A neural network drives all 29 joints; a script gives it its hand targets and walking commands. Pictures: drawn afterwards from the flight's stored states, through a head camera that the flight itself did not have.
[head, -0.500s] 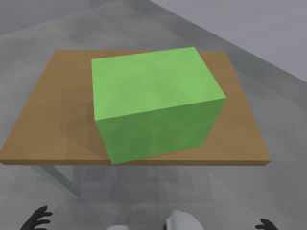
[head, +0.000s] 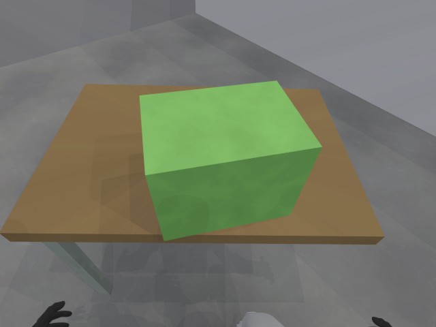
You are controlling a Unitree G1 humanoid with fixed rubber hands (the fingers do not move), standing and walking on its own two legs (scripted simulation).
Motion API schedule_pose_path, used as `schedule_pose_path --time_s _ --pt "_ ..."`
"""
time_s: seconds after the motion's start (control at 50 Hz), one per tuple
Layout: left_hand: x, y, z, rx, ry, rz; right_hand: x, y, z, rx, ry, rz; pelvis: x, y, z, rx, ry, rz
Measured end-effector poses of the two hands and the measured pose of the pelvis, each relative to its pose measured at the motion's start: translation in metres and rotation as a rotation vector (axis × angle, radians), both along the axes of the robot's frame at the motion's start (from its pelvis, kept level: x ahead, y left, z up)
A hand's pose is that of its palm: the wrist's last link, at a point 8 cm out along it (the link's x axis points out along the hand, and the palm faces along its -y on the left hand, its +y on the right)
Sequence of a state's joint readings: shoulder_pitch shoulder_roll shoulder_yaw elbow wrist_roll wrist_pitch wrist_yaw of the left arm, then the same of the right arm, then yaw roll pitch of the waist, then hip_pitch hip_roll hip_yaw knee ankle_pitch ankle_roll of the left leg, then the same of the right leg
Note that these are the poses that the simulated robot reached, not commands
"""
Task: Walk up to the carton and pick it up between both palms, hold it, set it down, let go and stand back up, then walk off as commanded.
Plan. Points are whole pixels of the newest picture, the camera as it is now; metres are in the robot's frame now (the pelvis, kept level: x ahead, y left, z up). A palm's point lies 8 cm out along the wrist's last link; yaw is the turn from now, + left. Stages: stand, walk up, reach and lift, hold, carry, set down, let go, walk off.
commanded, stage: walk up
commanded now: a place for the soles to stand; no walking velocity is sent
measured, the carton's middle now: (220, 160) +0.45 -0.01 +0.02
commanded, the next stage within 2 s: reach and lift in 0.14 s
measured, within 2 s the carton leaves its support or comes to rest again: neither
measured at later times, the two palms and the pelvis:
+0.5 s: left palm (77, 290) +0.19 +0.26 -0.06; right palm (387, 316) +0.15 -0.32 -0.09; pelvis +0.00 -0.02 -0.01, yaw -1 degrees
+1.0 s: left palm (80, 305) +0.16 +0.24 -0.05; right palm (393, 319) +0.14 -0.32 -0.07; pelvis +0.00 -0.02 -0.01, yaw +0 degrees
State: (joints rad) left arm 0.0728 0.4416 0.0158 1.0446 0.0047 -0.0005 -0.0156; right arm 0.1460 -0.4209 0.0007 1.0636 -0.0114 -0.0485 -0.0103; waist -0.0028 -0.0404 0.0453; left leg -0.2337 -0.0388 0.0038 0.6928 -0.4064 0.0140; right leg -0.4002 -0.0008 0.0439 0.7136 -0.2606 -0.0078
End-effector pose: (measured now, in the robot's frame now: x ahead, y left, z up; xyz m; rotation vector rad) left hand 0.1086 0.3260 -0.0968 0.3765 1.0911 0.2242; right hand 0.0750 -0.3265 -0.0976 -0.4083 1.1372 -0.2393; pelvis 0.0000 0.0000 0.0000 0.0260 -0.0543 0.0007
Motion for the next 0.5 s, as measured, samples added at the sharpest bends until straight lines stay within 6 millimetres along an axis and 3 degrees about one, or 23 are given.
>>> schedule_pose_path --time_s 0.18,0.28,0.4,0.5 --pt "-0.001 0.0 -0.001 0.009 0.047 0.025 0.002 0.001 0.0 -0.005 0.002 0.042 -0.001 0.0 0.0 -0.001 -0.001 0.0" --pt "0.032 -0.019 0.01 0.023 0.084 0.02 0.027 0.006 -0.007 0.048 -0.068 0.118 -0.008 -0.001 -0.005 -0.009 -0.026 -0.008" --pt "0.076 -0.051 0.032 0.009 -0.037 -0.048 0.055 0.007 -0.003 0.08 -0.172 0.148 -0.005 -0.009 -0.006 -0.01 -0.024 -0.014" --pt "0.081 -0.062 0.037 0.006 -0.066 -0.061 0.071 0.004 0.006 0.086 -0.242 0.164 -0.004 -0.015 -0.006 -0.011 -0.022 -0.012"
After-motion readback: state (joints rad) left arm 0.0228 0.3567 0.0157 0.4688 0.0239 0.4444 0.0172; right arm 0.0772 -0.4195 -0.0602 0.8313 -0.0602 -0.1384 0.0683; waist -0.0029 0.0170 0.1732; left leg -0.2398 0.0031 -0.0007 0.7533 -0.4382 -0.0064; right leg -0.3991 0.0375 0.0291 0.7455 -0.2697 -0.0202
